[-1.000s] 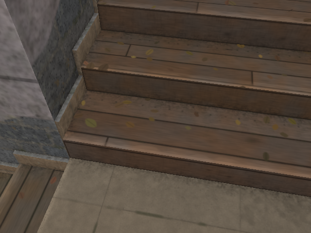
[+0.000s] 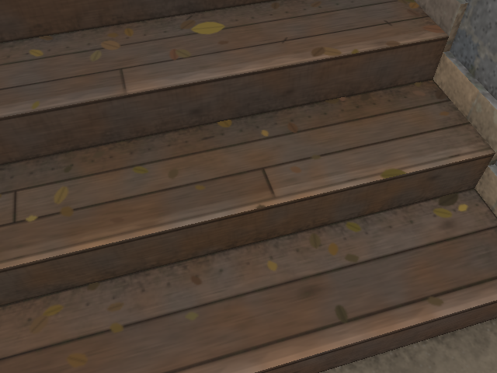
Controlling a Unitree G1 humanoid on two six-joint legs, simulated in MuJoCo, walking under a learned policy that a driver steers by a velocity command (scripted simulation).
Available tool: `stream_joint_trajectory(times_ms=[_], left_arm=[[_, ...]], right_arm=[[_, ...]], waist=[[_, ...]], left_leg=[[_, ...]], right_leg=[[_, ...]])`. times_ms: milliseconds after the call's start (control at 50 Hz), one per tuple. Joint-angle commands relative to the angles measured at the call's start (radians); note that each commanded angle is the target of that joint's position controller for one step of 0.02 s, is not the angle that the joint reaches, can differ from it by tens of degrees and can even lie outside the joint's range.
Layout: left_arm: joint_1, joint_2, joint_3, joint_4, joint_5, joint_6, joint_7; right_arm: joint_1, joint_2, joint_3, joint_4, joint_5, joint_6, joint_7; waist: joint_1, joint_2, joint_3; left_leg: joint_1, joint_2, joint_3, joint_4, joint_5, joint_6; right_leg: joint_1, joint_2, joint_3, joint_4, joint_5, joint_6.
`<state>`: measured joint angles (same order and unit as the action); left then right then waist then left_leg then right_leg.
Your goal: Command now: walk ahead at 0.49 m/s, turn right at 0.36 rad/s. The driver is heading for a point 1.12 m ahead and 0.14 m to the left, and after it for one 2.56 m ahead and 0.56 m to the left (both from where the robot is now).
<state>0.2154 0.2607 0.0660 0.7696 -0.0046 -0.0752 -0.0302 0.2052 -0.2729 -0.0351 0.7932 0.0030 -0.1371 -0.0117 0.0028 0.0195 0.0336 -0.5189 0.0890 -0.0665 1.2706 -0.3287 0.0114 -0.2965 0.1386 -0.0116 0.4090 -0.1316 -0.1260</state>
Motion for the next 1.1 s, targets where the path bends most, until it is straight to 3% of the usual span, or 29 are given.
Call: stream_joint_trajectory(times_ms=[20, 120, 240, 300, 340, 360, 380, 400, 420, 440, 500, 620, 700, 720, 740, 760, 800, 820, 840, 860, 880, 900, 920, 940, 980, 1020, 1060, 1080, 1100], left_arm=[[-0.039, 0.105, 0.016, -0.066, -0.002, -0.033, 0.008], [0.047, 0.112, 0.007, -0.026, 0.001, -0.014, 0.027], [0.134, 0.123, -0.006, 0.003, 0.003, 0.011, 0.042], [0.103, 0.129, -0.014, -0.002, 0.005, 0.032, 0.053], [0.065, 0.167, -0.010, -0.002, -0.013, 0.038, 0.055], [-0.001, 0.131, -0.020, -0.034, -0.007, 0.025, 0.049], [0.076, -0.023, -0.057, -0.037, 0.040, -0.009, 0.038], [0.202, 0.032, -0.044, 0.014, -0.006, -0.031, 0.034], [0.147, 0.075, -0.032, 0.013, -0.033, -0.031, 0.026], [0.048, 0.064, -0.035, -0.017, -0.036, -0.023, 0.020], [0.000, -0.057, -0.067, -0.047, -0.021, 0.011, 0.004], [-0.136, -0.127, -0.119, -0.175, -0.014, 0.016, 0.025], [-0.336, -0.159, -0.168, -0.328, -0.010, -0.015, 0.009], [-0.381, -0.129, -0.173, -0.349, 0.001, -0.020, -0.004], [-0.488, -0.173, -0.193, -0.403, 0.004, -0.022, -0.005], [-0.468, -0.138, -0.175, -0.383, -0.008, -0.024, -0.004], [-0.223, -0.019, -0.109, -0.332, -0.023, -0.029, 0.004], [-0.074, 0.035, -0.085, -0.300, -0.026, -0.022, 0.001], [0.114, 0.102, -0.058, -0.231, -0.009, -0.014, -0.005], [0.270, 0.198, -0.018, -0.121, 0.034, -0.004, -0.004], [0.315, 0.209, -0.013, -0.053, 0.042, 0.020, 0.026], [0.237, 0.109, -0.037, -0.018, 0.023, 0.017, 0.042], [0.214, 0.018, -0.063, 0.049, 0.005, 0.016, 0.033], [0.175, -0.082, -0.088, 0.109, 0.018, 0.004, 0.016], [0.121, -0.201, -0.111, 0.186, 0.041, -0.007, -0.016], [0.066, -0.162, -0.099, 0.195, 0.031, -0.012, -0.032], [0.022, -0.107, -0.097, 0.195, 0.039, -0.025, -0.032], [0.131, -0.105, -0.103, 0.240, 0.056, -0.028, -0.031], [0.183, -0.111, -0.108, 0.257, 0.047, -0.029, -0.025]], right_arm=[[0.118, -0.073, -0.022, -0.046, -0.026, 0.025, -0.008], [0.001, -0.007, 0.005, -0.078, -0.015, 0.038, -0.016], [-0.195, -0.035, 0.013, -0.160, -0.004, 0.028, 0.006], [-0.111, -0.062, 0.004, -0.144, -0.006, 0.008, 0.018], [0.085, -0.070, -0.016, -0.093, -0.019, 0.001, 0.023], [0.293, -0.129, -0.036, -0.024, -0.027, 0.009, 0.021], [0.328, -0.217, -0.044, -0.006, -0.030, 0.025, 0.021], [0.394, -0.192, -0.053, 0.014, -0.031, 0.031, 0.021], [0.348, -0.141, -0.047, 0.026, -0.030, 0.048, 0.016], [0.295, -0.074, -0.031, 0.028, -0.024, 0.064, 0.018], [0.249, 0.015, 0.009, 0.074, -0.027, 0.079, 0.035], [0.337, 0.019, 0.027, 0.167, -0.024, 0.085, -0.001], [0.460, 0.006, 0.033, 0.211, -0.003, 0.126, -0.051], [0.453, -0.019, 0.026, 0.199, 0.001, 0.128, -0.060], [0.471, -0.044, 0.018, 0.217, 0.023, 0.130, -0.072], [0.495, -0.038, 0.026, 0.222, 0.019, 0.116, -0.068], [0.461, -0.135, 0.017, 0.224, -0.011, 0.096, -0.048], [0.383, -0.185, -0.002, 0.214, -0.011, 0.103, -0.047], [0.303, -0.199, -0.014, 0.185, -0.019, 0.099, -0.056], [0.367, -0.078, 0.000, 0.160, -0.010, 0.070, -0.026], [0.331, 0.005, 0.005, 0.193, -0.040, 0.036, 0.025], [0.276, 0.038, -0.006, 0.139, -0.015, 0.010, 0.072], [0.094, 0.067, 0.015, 0.033, 0.003, 0.013, 0.080], [-0.015, 0.103, 0.034, -0.056, 0.008, 0.019, 0.079], [0.057, 0.174, 0.071, -0.074, 0.009, 0.041, 0.076], [0.138, 0.175, 0.092, -0.057, 0.033, 0.052, 0.072], [0.088, 0.129, 0.097, -0.082, 0.015, 0.069, 0.060], [0.082, 0.159, 0.104, -0.054, 0.007, 0.086, 0.050], [0.086, 0.169, 0.108, -0.058, 0.007, 0.095, 0.044]], waist=[[-0.059, -0.006, -0.074], [0.004, -0.097, -0.087], [0.085, -0.107, -0.022], [0.026, -0.121, -0.074], [-0.094, -0.140, -0.184], [-0.180, -0.072, -0.260], [-0.086, 0.275, -0.240], [-0.099, 0.218, -0.282], [-0.087, 0.091, -0.164], [-0.079, 0.045, -0.079], [-0.002, 0.024, 0.054], [-0.006, 0.106, 0.061], [-0.042, 0.053, 0.025], [-0.049, 0.019, 0.005], [-0.065, 0.044, -0.008], [-0.060, 0.030, -0.058], [0.102, 0.293, -0.234], [0.204, 0.343, -0.303], [0.279, 0.334, -0.412], [0.244, -0.113, -0.563], [0.217, -0.358, -0.580], [0.159, -0.230, -0.391], [0.119, -0.120, -0.169], [0.054, -0.003, -0.018], [-0.055, 0.039, -0.002], [-0.119, 0.029, 0.014], [-0.139, -0.008, 0.009], [-0.096, -0.059, -0.026], [-0.096, -0.070, -0.017]], left_leg=[[-0.045, 0.052, 0.008, -0.084, 0.075, -0.044], [0.013, 0.004, 0.088, -0.374, 0.272, -0.080], [-0.234, 0.001, 0.076, -0.477, 0.119, -0.013], [-0.038, -0.080, 0.146, -0.605, 0.057, 0.031], [0.267, -0.117, 0.148, -0.890, 0.287, 0.068], [0.584, 0.007, 0.012, -0.932, 0.472, 0.106], [0.829, 0.271, -0.300, -0.847, 1.057, 0.188], [0.847, 0.374, -0.502, -0.891, 0.852, 0.338], [0.790, 0.350, -0.426, -0.924, 0.618, 0.341], [0.711, 0.288, -0.325, -0.956, 0.431, 0.297], [0.440, 0.188, -0.195, -1.039, 0.105, 0.235], [0.314, 0.130, -0.065, -1.076, 0.274, 0.199], [0.449, 0.127, -0.081, -1.094, 0.310, 0.148], [0.337, 0.112, -0.045, -1.199, 0.397, 0.156], [0.246, 0.144, -0.055, -1.325, 0.486, 0.161], [0.272, 0.114, -0.011, -1.303, 0.846, 0.154], [0.581, 0.157, 0.038, -1.033, 1.853, 0.167], [0.719, 0.182, 0.040, -0.852, 2.003, 0.154], [0.623, 0.173, 0.010, -0.614, 1.997, 0.149], [0.230, 0.005, -0.005, -0.239, 1.472, 0.132], [-0.002, -0.225, -0.153, 0.249, 0.192, 0.105], [-0.190, -0.223, -0.284, 0.601, 0.087, 0.112], [-0.329, -0.183, -0.189, 0.738, 0.054, 0.139], [-0.414, -0.143, -0.142, 0.763, 0.062, 0.175], [-0.451, -0.129, -0.161, 0.870, 0.113, 0.215], [-0.510, -0.109, -0.162, 0.734, 0.165, 0.191], [-0.471, -0.091, -0.105, 0.543, 0.293, 0.144], [-0.556, -0.114, -0.030, 0.782, 0.288, 0.109], [-0.626, -0.098, -0.040, 0.841, 0.284, 0.094]], right_leg=[[0.029, -0.286, 0.248, -0.212, 0.410, -0.195], [0.020, -0.217, 0.114, -0.182, 0.388, -0.132], [0.333, -0.369, 0.315, -0.145, 0.194, -0.132], [0.359, -0.326, 0.254, -0.013, 0.641, -0.083], [0.330, -0.246, 0.194, 0.260, 0.894, -0.032], [0.096, -0.182, 0.182, 0.526, 0.634, 0.016], [-0.291, -0.012, 0.119, 0.879, -0.374, 0.080], [-0.457, 0.008, 0.243, 1.085, -0.440, 0.098], [-0.598, -0.041, 0.210, 1.237, -0.407, 0.104], [-0.690, -0.085, 0.135, 1.319, -0.367, 0.104], [-0.806, -0.162, 0.079, 1.528, -0.283, 0.098], [-1.025, -0.204, -0.002, 1.659, -0.183, 0.137], [-1.148, -0.260, -0.064, 1.403, -0.123, 0.155], [-0.917, -0.260, -0.161, 1.165, -0.095, 0.150], [-0.655, -0.256, -0.180, 0.942, -0.170, 0.124], [-0.458, -0.167, -0.289, 0.852, -0.186, 0.095], [-0.284, -0.053, -0.265, 0.816, -0.318, 0.015], [-0.229, -0.056, -0.178, 0.637, -0.297, -0.034], [0.011, -0.123, 0.060, 0.561, -0.283, -0.085], [0.376, -0.340, 0.568, 0.288, -0.405, -0.232], [0.455, -0.493, 1.035, -0.118, -0.423, -0.299], [0.309, -0.519, 1.019, -0.134, -0.418, -0.235], [0.159, -0.476, 0.806, -0.090, -0.400, -0.164], [0.008, -0.421, 0.568, -0.037, -0.326, -0.113], [-0.078, -0.326, 0.305, -0.035, -0.177, -0.032], [-0.115, -0.289, 0.141, -0.061, -0.084, -0.019], [-0.221, -0.260, 0.023, -0.131, -0.039, 0.001], [-0.167, -0.291, 0.057, -0.113, -0.032, -0.042], [-0.152, -0.300, 0.072, -0.112, -0.080, -0.050]])
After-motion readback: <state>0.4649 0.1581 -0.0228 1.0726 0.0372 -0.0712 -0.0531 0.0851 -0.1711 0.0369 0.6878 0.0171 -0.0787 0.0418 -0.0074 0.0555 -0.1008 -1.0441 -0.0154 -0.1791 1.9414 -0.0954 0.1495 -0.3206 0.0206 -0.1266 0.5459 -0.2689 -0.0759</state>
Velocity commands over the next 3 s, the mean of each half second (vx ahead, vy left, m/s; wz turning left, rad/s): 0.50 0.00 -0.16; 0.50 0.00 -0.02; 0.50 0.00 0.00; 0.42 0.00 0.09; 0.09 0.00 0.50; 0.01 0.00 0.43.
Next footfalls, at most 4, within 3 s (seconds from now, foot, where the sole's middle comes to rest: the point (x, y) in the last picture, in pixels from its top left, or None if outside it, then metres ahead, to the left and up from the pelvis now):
0.36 left None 0.28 0.16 -0.77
0.82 right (285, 309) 0.58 -0.05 -0.62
1.40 left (202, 178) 0.87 0.16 -0.46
2.02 right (291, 39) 1.27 -0.09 -0.31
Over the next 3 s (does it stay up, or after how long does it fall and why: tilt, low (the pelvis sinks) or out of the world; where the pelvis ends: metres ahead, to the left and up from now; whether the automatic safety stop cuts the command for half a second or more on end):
stays up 1.20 0.05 0.46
